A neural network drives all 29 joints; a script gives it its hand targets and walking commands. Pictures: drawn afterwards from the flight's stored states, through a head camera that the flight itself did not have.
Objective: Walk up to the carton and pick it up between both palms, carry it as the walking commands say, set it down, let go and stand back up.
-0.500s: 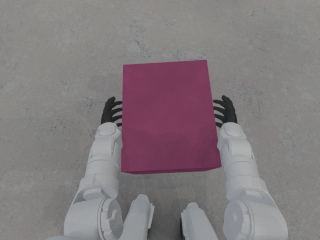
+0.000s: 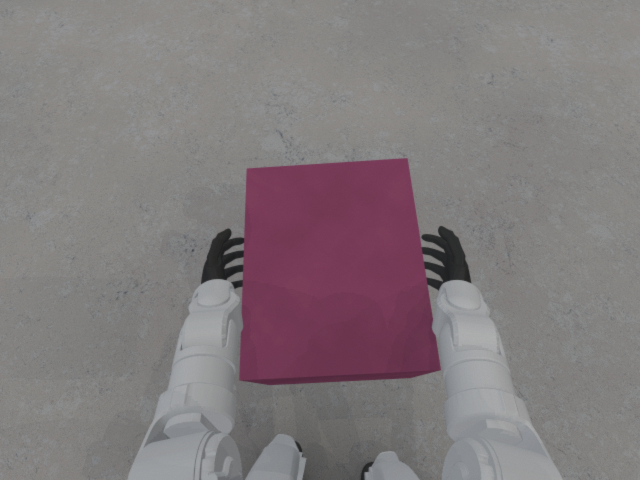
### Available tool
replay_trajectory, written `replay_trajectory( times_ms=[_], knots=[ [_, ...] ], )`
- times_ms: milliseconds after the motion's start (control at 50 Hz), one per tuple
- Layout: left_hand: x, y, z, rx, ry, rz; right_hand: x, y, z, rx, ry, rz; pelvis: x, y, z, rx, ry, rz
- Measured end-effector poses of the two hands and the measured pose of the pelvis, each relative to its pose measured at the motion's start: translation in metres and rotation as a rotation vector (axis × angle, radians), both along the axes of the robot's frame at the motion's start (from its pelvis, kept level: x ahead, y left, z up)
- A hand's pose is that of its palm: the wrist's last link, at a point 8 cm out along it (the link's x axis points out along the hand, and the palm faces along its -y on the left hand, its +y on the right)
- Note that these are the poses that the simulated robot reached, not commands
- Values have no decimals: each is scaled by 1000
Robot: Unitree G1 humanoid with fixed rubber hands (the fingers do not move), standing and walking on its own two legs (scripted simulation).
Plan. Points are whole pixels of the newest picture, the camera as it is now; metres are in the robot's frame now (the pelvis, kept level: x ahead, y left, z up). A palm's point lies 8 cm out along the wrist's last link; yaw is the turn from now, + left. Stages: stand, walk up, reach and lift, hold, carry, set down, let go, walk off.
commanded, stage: reach and lift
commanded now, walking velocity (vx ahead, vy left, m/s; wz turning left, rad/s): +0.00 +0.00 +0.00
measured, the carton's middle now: (333, 279) +0.40 +0.03 -0.13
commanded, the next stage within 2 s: hold in 2.00 s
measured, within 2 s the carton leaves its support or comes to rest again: neither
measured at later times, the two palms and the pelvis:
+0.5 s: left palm (208, 289) +0.32 +0.17 +0.03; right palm (486, 286) +0.34 -0.14 +0.03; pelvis +0.01 +0.00 +0.04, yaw +0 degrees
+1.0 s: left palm (187, 285) +0.30 +0.17 +0.08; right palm (509, 286) +0.32 -0.14 +0.10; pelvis +0.02 +0.01 +0.06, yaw +0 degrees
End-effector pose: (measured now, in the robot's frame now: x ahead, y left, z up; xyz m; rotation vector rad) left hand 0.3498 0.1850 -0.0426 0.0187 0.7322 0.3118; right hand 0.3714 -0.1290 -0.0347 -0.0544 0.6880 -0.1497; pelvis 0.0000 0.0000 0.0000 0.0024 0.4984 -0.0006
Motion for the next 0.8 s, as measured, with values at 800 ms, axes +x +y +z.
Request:
replay_trajectory(
  times_ms=[800],
  knots=[
    [-44, -5, 105, -3, -35, 23, -39, -5, 105, -7, -35, 19, 16, -1, 54, -1, -396, 9]
  ],
)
